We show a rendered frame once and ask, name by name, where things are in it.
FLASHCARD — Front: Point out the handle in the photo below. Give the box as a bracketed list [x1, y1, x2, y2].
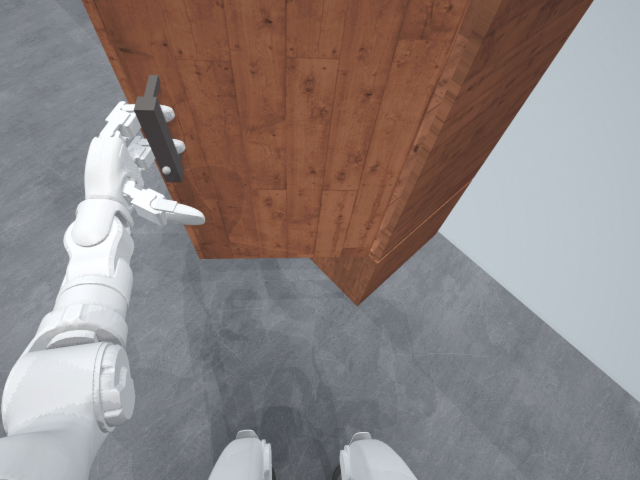
[134, 75, 184, 182]

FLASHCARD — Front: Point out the left robot forearm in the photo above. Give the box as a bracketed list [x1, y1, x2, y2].
[1, 198, 134, 436]

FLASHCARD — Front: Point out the robot left hand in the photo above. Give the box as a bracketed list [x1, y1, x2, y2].
[84, 101, 205, 226]

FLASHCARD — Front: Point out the right robot thigh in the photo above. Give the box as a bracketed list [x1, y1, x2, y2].
[340, 439, 417, 480]

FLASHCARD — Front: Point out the cupboard door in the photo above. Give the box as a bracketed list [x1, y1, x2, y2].
[82, 0, 472, 259]

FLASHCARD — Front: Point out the right robot shin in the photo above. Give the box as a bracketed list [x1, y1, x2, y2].
[349, 432, 371, 447]

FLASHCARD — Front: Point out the left robot upper arm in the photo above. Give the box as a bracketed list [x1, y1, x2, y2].
[0, 341, 135, 480]

